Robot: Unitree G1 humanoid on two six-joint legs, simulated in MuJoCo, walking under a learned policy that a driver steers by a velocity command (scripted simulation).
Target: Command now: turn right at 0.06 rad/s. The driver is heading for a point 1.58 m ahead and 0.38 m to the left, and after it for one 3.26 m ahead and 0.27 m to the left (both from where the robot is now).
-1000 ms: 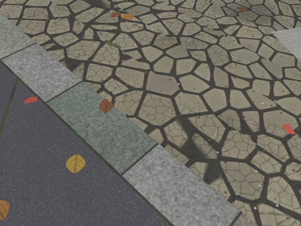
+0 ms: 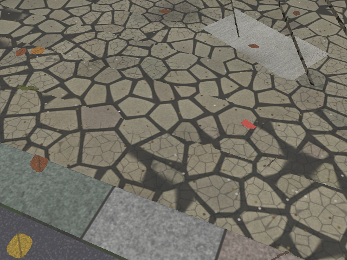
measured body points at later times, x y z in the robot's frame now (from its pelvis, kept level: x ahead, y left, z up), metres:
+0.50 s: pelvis +0.01 +0.02 +0.00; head +0.01 +0.02 +0.45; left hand +0.11 +0.27 -0.12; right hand +0.14 -0.23 -0.11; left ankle +0.00 +0.12 -0.73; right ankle +0.01 -0.13 -0.73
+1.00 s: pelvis +0.05 -0.02 +0.00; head +0.06 -0.03 +0.45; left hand +0.15 +0.24 -0.12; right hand +0.11 -0.28 -0.14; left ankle +0.00 +0.12 -0.73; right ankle +0.05 -0.12 -0.73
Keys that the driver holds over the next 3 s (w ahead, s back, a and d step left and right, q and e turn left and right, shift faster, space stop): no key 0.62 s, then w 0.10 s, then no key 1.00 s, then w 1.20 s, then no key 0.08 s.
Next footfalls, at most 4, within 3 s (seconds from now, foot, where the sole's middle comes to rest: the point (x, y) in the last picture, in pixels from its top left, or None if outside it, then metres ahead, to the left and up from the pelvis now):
2.40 right None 0.42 -0.13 -0.77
2.94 left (155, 208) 0.73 0.10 -0.77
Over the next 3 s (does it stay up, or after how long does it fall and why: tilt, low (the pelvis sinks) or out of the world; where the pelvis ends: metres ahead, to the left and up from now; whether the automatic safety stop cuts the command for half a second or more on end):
stays up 0.59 0.00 -0.01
